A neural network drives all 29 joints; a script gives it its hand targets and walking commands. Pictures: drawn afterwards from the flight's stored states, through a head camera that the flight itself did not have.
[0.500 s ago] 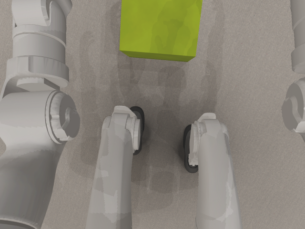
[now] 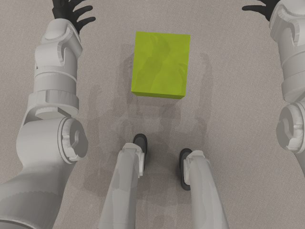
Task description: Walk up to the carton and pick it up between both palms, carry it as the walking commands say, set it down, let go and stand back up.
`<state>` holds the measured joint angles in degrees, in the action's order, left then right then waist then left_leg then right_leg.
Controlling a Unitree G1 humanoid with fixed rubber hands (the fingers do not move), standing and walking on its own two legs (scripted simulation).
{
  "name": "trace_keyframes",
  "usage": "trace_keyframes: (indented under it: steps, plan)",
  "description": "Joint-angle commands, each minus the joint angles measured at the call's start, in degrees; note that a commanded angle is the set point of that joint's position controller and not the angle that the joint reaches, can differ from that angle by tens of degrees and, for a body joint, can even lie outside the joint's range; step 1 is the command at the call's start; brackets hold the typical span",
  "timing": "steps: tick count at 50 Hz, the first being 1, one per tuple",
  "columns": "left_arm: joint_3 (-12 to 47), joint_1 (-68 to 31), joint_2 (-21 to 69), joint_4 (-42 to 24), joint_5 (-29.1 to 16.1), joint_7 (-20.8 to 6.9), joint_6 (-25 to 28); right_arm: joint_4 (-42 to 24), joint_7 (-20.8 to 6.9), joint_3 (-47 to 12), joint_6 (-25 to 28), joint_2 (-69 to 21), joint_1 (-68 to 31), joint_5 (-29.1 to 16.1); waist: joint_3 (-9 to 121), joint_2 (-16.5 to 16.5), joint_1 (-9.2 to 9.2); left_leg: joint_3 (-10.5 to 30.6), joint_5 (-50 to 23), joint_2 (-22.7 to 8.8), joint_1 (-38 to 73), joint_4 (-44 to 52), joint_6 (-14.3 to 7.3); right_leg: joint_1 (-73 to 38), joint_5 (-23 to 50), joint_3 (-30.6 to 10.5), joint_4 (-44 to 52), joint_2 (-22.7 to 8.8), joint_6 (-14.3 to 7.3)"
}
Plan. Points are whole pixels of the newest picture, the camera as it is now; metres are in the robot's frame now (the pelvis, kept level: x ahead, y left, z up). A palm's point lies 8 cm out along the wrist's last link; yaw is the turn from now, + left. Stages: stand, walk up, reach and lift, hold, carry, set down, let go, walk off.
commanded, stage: set down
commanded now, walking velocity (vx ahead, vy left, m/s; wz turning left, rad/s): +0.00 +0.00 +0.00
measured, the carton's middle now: (160, 68) +0.57 +0.04 -0.54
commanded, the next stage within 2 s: let go in 0.12 s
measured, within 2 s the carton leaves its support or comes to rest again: neither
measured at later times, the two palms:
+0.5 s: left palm (39, 53) +0.46 +0.25 -0.01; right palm (285, 44) +0.49 -0.18 -0.01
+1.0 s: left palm out of the picture +0.23 +0.24 +0.07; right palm out of the picture +0.26 -0.23 +0.07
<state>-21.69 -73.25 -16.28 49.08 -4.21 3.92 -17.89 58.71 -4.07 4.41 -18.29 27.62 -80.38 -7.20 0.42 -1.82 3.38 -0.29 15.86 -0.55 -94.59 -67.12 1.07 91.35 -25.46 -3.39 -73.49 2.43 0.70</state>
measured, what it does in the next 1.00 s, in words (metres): rises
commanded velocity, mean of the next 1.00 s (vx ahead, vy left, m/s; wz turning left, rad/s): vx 0.00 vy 0.00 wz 0.00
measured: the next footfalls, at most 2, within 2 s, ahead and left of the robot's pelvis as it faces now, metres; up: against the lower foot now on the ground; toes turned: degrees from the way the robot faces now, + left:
none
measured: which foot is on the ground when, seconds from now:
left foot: down 0.00-1.00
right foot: down 0.00-1.00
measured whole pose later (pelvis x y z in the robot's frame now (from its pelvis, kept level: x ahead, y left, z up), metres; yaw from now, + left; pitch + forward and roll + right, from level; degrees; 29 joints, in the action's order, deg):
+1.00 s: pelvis +0.06 +0.01 +0.13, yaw +0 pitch +5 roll +0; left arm -2.8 10.7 -12.2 22.0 1.6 -5.5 -6.4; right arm 30.2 -1.6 7.2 -4.0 10.6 6.0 2.5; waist -0.4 -1.4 3.4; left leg -0.2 13.7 0.1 -26.9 -35.9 0.6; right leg 22.0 -20.5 -3.4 -37.8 0.7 0.5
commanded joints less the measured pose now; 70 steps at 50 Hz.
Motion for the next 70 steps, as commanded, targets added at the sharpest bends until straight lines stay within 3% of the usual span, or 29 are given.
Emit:
trace_keyframes:
  steps: [1,4,5,6,7,8,11,13,15,16,17,20,22,25,27,28,29,31,35,37,40,49,53,60,63,64,65,66,70]
  plan:
    - [-3.8,-9.3,-1.3,-3.5,7.3,-1.1,1.8,-1.9,-1.9,9.4,2.0,-0.1,-14.0,7.8,46.3,-4.7,4.82,-2.0,-11.2,2.8,42.2,8.8,0.5,-18.2,6.5,3.9,17.1,2.2,0.6]
    - [-5.2,-7.3,-1.0,-3.0,10.9,-1.9,1.8,-1.4,-2.6,10.3,2.0,-2.9,-11.5,10.1,45.7,-2.9,5.20,-1.8,-13.8,3.2,44.6,10.7,1.1,-19.8,9.8,4.6,18.3,2.6,0.9]
    - [-6.5,-5.4,-1.3,-3.4,12.3,-2.3,2.2,-1.6,-2.5,9.7,2.2,-5.0,-9.5,10.5,47.3,-4.5,5.99,-2.3,-17.0,3.3,43.8,10.4,1.1,-23.6,14.2,3.5,19.2,2.4,1.1]
    - [-6.5,-4.7,-0.5,-5.5,12.6,-2.6,2.8,-3.5,-1.9,10.5,3.0,-5.5,-7.0,11.9,51.5,-5.0,4.76,-1.7,-22.7,3.7,48.1,10.0,1.2,-24.6,19.1,4.0,19.2,2.9,1.5]
    - [-5.8,-3.0,-1.2,-9.1,13.1,-2.6,3.5,-5.8,-0.9,10.5,3.8,-4.6,-4.6,12.4,60.5,-2.2,4.76,-1.8,-28.3,3.8,54.2,8.8,1.3,-28.1,24.7,3.1,18.5,2.7,1.4]
    - [-4.1,-1.9,-1.0,-9.6,12.6,-3.2,4.1,-8.6,0.5,11.3,4.6,-5.2,-3.8,13.2,63.8,-2.6,2.63,-1.2,-33.8,3.9,57.0,8.1,1.2,-29.0,29.7,3.4,18.4,2.9,1.9]
    - [-2.5,8.5,-3.6,-16.1,13.0,-4.5,5.9,-16.8,4.6,12.9,5.3,-7.0,9.4,16.2,79.0,-1.5,1.55,-0.6,-47.4,4.9,69.2,6.9,0.7,-36.9,42.6,2.7,17.7,2.8,2.4]
    - [-1.0,11.4,-5.8,-20.4,12.1,-5.9,6.0,-25.2,7.1,13.1,5.1,-6.8,11.3,16.5,80.7,-1.1,1.30,-0.8,-46.7,4.8,71.9,7.8,0.4,-38.0,40.1,3.1,19.3,3.0,2.8]
    - [3.2,16.0,-4.0,-22.8,10.6,-7.3,5.3,-29.0,7.8,11.3,4.4,-8.5,19.5,15.7,75.1,1.5,0.44,-0.5,-42.4,4.1,76.7,10.6,0.2,-35.7,30.8,4.5,22.2,2.7,3.5]
    - [3.6,16.3,-5.4,-23.5,9.9,-8.2,5.4,-32.5,8.0,10.4,4.4,-9.1,17.1,14.0,69.4,2.1,1.41,-0.6,-38.0,3.8,76.2,11.8,0.1,-33.0,25.1,5.2,23.4,2.7,3.4]
    - [5.2,14.6,-4.5,-25.0,9.0,-8.9,5.7,-33.5,7.9,11.2,4.9,-9.4,17.9,14.0,61.8,2.4,-0.69,0.0,-34.5,3.6,74.3,13.5,0.1,-30.7,22.0,4.9,25.6,2.6,3.0]
    - [5.9,24.8,-2.0,-19.1,9.1,-10.4,6.6,-30.9,7.5,10.6,6.1,-13.0,26.6,15.0,49.8,2.1,-1.02,0.4,-34.9,3.2,74.1,16.1,0.5,-29.1,21.9,5.4,28.5,2.4,2.6]
    - [5.9,30.8,-1.8,-19.0,10.7,-10.4,7.9,-27.6,7.0,9.9,7.3,-14.7,34.9,15.2,49.2,5.3,-0.07,1.8,-44.9,2.9,80.7,16.8,1.0,-27.4,25.0,5.0,30.1,2.6,2.5]
    - [7.8,44.9,-0.7,-21.6,11.0,-10.1,10.0,-26.5,6.4,7.6,9.6,-16.2,48.4,14.8,52.5,4.7,0.30,4.3,-54.2,2.1,91.9,17.5,1.6,-30.3,27.4,5.1,31.9,3.2,2.7]
    - [8.9,50.0,-0.1,-22.7,11.0,-10.1,10.7,-28.3,6.1,6.3,11.0,-15.2,52.0,13.8,48.3,5.2,0.03,4.4,-47.5,1.9,94.0,19.8,1.7,-30.1,22.6,4.8,34.2,2.7,1.8]
    - [9.2,50.8,-0.8,-22.7,9.9,-10.2,10.8,-29.2,5.7,5.2,11.3,-15.3,51.5,12.3,45.0,3.8,0.39,3.3,-38.9,2.2,90.0,21.7,1.1,-32.7,19.4,4.9,35.0,2.5,1.5]
    - [11.9,54.0,0.2,-24.8,8.4,-10.2,11.1,-30.4,5.5,5.2,11.8,-14.7,56.2,12.4,45.5,3.5,-1.00,2.9,-35.0,2.5,90.6,23.3,1.2,-36.8,18.3,4.8,36.2,2.5,1.3]
    - [14.2,48.6,-0.6,-23.8,5.6,-10.9,11.6,-30.4,5.0,4.8,12.3,-14.4,50.7,10.4,34.8,4.2,-1.52,1.8,-23.1,2.4,82.1,25.7,0.3,-36.3,11.7,4.0,37.9,1.1,0.8]
    - [17.7,65.3,-0.5,-31.9,3.0,-10.1,13.2,-32.8,4.2,1.2,14.0,-14.9,67.5,9.6,35.4,4.5,-1.19,1.6,-24.1,2.1,86.8,28.1,1.4,-51.6,16.2,4.0,39.4,1.3,0.5]
    - [17.0,67.1,-1.6,-28.9,3.1,-9.4,12.6,-29.8,3.4,1.0,14.2,-13.9,67.6,9.4,25.3,2.8,-1.27,0.8,-15.0,1.5,85.3,30.7,1.5,-50.1,9.6,4.4,41.8,0.7,0.3]
    - [17.9,75.3,-1.6,-30.6,3.5,-9.2,12.2,-32.8,2.5,-1.5,14.8,-13.6,72.7,9.2,14.5,3.5,-1.48,0.0,-5.3,1.5,85.1,34.5,1.0,-51.9,2.6,3.9,45.0,-0.2,-1.0]
    - [20.3,82.5,-2.0,-38.6,4.1,-9.4,12.6,-37.7,1.6,-1.8,16.1,-12.9,84.7,9.3,-3.5,0.1,-3.92,-0.9,-6.6,5.1,108.0,35.5,2.2,-47.1,-7.1,0.0,58.1,-5.4,-6.3]
    - [19.9,84.3,-1.8,-39.8,4.2,-9.7,12.0,-39.8,0.7,-1.2,15.5,-11.9,88.9,9.9,-2.3,-2.8,-5.52,-0.2,-7.5,4.4,111.3,35.7,2.2,-52.5,-3.4,0.4,57.6,-5.6,-6.0]
    - [19.4,85.5,-1.2,-40.4,5.8,-8.5,9.7,-40.6,-1.0,-0.3,13.6,-11.1,91.5,10.4,-3.7,-1.4,-5.89,0.6,-6.3,3.2,108.3,38.8,2.8,-61.9,2.0,2.3,54.9,-3.3,-5.8]
    - [19.5,86.3,-1.0,-40.3,5.7,-7.9,9.0,-39.6,-1.6,0.3,12.7,-10.9,92.1,10.2,-0.9,2.8,-5.55,1.2,-10.3,1.6,105.6,40.5,2.9,-68.3,8.9,3.6,51.7,-1.3,-4.8]
    - [19.9,87.1,-0.1,-38.2,5.3,-7.8,8.6,-41.2,-1.6,0.3,12.6,-10.4,92.0,10.1,-1.9,0.6,-5.91,1.4,-10.6,1.6,104.6,40.4,2.2,-68.3,9.7,3.6,51.8,-1.1,-4.4]
    - [19.6,86.6,-0.4,-39.3,5.8,-7.7,8.5,-40.0,-1.9,-0.2,12.3,-10.7,92.1,9.5,-2.1,3.6,-5.62,1.1,-10.1,1.5,104.5,41.2,2.5,-69.1,9.7,3.9,51.4,-1.0,-4.4]
    - [19.8,87.5,-0.1,-38.8,5.5,-7.5,8.3,-41.7,-2.0,0.5,12.3,-10.4,91.4,9.6,-0.4,2.2,-5.47,1.6,-11.9,1.3,104.7,40.9,2.6,-70.1,11.0,4.2,50.8,-0.5,-4.0]
    - [18.8,86.0,-1.0,-40.6,5.0,-6.3,6.3,-38.5,-1.6,0.6,12.6,-9.4,91.6,8.4,1.5,5.5,-5.79,2.7,-18.8,0.5,103.1,41.1,3.5,-71.1,12.6,4.4,50.1,0.0,-2.9]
